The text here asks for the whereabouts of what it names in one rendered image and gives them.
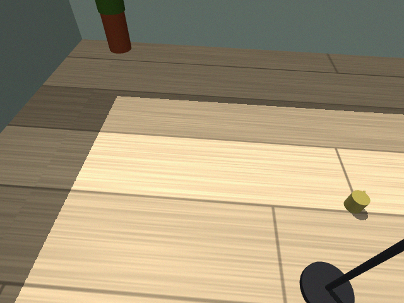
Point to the mug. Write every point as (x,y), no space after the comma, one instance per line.
(357,201)

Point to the potted plant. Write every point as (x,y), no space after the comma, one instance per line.
(115,26)

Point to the floor lamp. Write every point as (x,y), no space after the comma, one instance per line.
(322,282)

